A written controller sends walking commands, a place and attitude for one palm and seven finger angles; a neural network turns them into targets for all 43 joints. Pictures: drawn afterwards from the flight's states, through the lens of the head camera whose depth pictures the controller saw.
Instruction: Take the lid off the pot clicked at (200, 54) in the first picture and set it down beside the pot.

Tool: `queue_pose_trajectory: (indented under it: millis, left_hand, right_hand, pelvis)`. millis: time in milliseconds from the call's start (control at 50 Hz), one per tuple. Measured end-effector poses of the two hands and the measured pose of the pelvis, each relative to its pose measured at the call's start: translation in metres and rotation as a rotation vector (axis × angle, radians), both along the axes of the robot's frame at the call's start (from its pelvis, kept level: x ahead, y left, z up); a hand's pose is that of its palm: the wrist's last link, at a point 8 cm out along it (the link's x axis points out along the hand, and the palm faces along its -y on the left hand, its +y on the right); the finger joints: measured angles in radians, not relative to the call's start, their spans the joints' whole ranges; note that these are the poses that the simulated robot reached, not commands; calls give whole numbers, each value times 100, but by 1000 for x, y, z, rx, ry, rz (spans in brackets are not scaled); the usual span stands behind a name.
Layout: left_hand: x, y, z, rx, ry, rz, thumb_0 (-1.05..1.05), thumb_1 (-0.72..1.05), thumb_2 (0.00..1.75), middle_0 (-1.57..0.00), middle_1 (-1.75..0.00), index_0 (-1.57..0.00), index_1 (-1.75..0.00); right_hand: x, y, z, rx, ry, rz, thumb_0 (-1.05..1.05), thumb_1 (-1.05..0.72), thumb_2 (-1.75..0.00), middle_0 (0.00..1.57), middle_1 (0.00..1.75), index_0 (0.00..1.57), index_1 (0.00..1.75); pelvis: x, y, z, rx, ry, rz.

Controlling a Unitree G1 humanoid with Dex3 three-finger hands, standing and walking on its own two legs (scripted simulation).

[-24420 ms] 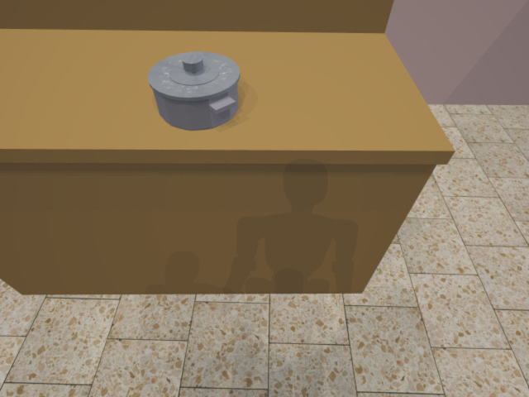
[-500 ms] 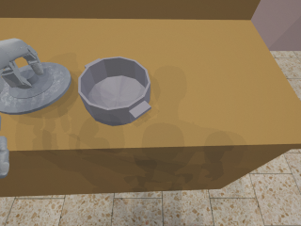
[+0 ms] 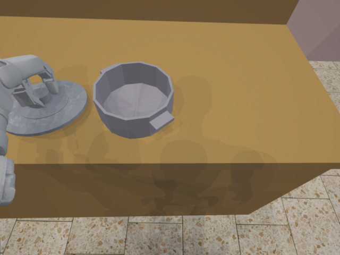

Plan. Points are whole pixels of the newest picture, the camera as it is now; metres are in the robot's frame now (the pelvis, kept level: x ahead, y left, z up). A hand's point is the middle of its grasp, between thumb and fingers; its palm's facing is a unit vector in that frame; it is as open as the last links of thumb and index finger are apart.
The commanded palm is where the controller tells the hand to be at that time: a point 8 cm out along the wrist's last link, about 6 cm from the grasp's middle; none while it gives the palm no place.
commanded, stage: lower the lid onto the table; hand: left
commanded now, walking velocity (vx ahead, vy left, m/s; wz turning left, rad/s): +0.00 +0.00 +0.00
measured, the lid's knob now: (40, 96) +0.47 +0.31 +0.08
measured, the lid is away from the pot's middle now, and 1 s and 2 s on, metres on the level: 0.22 0.23 0.23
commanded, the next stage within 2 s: open the fingers wide in 0.24 s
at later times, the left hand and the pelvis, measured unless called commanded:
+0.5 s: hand (36, 101) +0.44 +0.30 +0.09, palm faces -0.45 -0.10 -0.89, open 7.2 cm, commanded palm +0.46 +0.31 +0.16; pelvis -0.01 +0.00 -0.01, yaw -2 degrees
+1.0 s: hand (36, 95) +0.45 +0.30 +0.10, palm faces -0.44 -0.10 -0.90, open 8.3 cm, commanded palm +0.47 +0.30 +0.16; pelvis +0.00 +0.00 -0.01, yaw -1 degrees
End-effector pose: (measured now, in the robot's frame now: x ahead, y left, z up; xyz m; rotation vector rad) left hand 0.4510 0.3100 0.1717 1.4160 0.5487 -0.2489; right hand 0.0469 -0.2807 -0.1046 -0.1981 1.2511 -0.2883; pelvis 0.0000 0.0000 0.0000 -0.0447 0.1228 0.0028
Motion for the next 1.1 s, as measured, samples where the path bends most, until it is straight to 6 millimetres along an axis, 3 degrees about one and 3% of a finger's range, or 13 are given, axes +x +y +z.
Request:
queue_pose_trajectory:
  millis: [360, 420, 660, 840, 1100]
  left_hand:
    - [2, 1, -11, 3, 20, 15, 0, 30, 60, -72, -97, -72, -95]
    - [-1, -3, -14, 30, -20, -62, 0, 30, 60, -72, -97, -72, -95]
    - [-9, 9, -20, 31, -41, -46, -1, 33, 61, -68, -99, -66, -97]
    - [-2, 4, -16, 18, -38, -69, 0, 33, 65, -63, -98, -62, -96]
    - [8, -8, -11, 25, -91, -107, 0, 18, 66, -49, -92, -49, -92]
  right_hand:
    - [-37, -3, -4, -6, 59, -53, 0, -91, -90, 21, 30, 20, 30]
    - [-39, -3, -4, -11, 67, -62, 0, -91, -90, 21, 30, 20, 30]
    - [-23, 1, -7, -12, 64, -44, 0, -91, -90, 21, 30, 20, 30]
    - [-10, 4, -6, -18, 47, -35, 0, -91, -90, 21, 30, 20, 30]
    - [-11, 10, -9, 14, 62, -42, 0, -91, -90, 21, 30, 20, 30]
  pelvis:
    - [-5, -2, -4, -3, 22, -12]
    - [-4, -1, -5, -3, 30, -26]
    - [-7, 0, -5, -4, 45, -20]
    - [-3, 3, -5, -5, 46, -17]
    - [2, 5, -4, -1, 52, -20]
